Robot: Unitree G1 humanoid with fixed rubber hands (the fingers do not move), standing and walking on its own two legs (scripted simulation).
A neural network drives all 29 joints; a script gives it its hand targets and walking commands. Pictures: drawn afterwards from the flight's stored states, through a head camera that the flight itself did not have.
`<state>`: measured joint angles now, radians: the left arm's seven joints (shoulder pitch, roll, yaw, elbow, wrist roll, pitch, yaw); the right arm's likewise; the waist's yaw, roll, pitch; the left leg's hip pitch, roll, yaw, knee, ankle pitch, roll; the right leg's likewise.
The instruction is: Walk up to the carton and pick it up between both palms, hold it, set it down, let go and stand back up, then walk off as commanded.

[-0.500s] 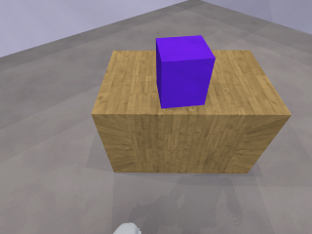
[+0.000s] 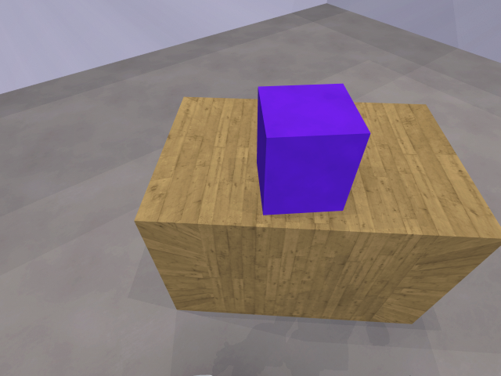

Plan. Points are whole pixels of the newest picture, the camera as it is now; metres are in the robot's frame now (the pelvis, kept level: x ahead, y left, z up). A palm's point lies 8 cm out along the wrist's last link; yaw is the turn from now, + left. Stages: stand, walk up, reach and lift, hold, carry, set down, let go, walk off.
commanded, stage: walk up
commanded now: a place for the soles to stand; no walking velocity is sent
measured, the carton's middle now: (302, 151) +0.64 -0.10 -0.02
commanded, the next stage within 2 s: none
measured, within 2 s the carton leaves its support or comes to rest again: neither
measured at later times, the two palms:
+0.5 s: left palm (100, 359) +0.18 +0.26 -0.09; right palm (443, 353) +0.21 -0.33 -0.11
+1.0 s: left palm (130, 290) +0.30 +0.25 -0.11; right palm (430, 306) +0.30 -0.34 -0.12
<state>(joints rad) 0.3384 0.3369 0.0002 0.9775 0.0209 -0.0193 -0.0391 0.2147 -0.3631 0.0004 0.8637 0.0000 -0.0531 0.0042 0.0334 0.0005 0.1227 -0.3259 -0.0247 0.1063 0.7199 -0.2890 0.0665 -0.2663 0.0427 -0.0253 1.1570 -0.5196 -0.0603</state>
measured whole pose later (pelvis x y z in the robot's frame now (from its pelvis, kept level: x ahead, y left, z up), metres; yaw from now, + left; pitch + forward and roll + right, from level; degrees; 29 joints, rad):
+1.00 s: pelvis +0.23 -0.04 +0.00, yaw -2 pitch -2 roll +2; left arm 0.20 0.37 0.00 0.92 0.02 0.00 -0.03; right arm 0.21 -0.35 0.00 0.90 0.00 -0.03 -0.04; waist 0.01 -0.01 0.12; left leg -0.41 0.02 0.02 0.90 -0.51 0.00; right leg -0.39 -0.01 0.00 0.83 -0.41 -0.03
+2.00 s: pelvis +0.15 -0.04 -0.01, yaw -1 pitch -7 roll +0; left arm 0.13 0.37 0.00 1.05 0.02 0.02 -0.02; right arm 0.21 -0.35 0.00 1.01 0.00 -0.01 -0.02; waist 0.01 -0.01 0.13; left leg -0.35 -0.02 -0.04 0.83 -0.39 0.01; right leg -0.39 -0.01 -0.02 0.79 -0.29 -0.02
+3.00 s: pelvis +0.15 -0.06 +0.00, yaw -1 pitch -4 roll +0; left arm 0.10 0.35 0.00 1.09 0.02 0.01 -0.02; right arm 0.21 -0.35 0.00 1.04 0.00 -0.02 -0.01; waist 0.01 0.00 0.13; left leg -0.33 -0.02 -0.06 0.76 -0.37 0.00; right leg -0.33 -0.01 -0.03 0.77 -0.38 -0.02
